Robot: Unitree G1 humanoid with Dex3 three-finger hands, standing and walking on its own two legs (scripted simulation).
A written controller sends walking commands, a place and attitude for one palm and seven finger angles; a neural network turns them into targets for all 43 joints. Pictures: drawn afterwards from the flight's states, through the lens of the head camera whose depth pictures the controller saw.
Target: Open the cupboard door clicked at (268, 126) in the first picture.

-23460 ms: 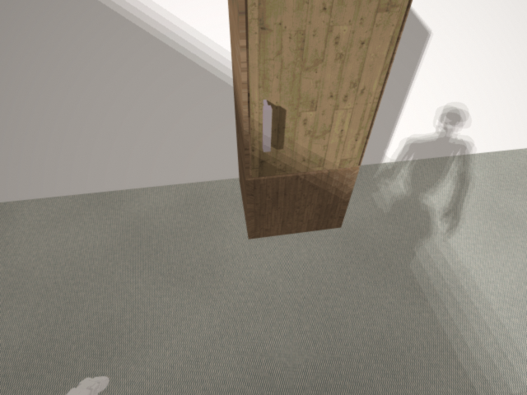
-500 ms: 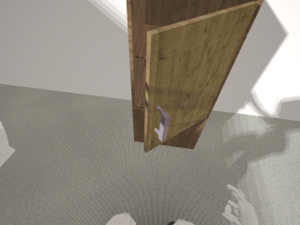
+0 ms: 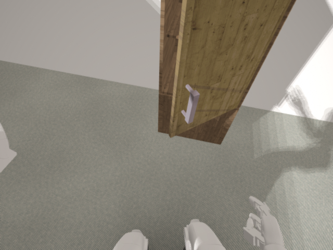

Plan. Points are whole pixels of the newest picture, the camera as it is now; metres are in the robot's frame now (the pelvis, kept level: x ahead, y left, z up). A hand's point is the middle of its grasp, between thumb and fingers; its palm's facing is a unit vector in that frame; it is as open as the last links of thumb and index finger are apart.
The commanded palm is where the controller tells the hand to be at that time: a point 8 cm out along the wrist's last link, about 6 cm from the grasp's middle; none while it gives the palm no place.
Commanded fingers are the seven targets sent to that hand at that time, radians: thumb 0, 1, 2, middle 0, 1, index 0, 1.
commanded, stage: stop stepping back and stand still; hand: left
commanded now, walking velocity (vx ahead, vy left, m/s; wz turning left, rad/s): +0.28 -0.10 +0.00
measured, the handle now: (188, 104) +0.60 -0.03 -0.09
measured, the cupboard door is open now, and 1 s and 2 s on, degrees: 41 41 41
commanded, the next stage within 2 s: let the arm hang, fingers relaxed in 1.36 s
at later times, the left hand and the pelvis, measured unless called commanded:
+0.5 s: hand (64, 187) +0.18 +0.18 +0.18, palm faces +0.23 -0.84 -0.49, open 7.4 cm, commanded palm +0.12 +0.23 +0.20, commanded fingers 0.00 0.90 0.90 -0.20 -0.30 -0.20 -0.30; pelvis -0.07 -0.04 +0.01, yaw -11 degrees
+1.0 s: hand (37, 224) +0.13 +0.19 +0.17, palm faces +0.21 -0.87 -0.45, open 7.4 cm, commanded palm +0.08 +0.25 +0.20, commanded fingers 0.00 0.90 0.90 -0.20 -0.30 -0.20 -0.30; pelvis -0.12 -0.02 +0.02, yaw -12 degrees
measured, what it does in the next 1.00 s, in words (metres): walks backwards: right foot, then left foot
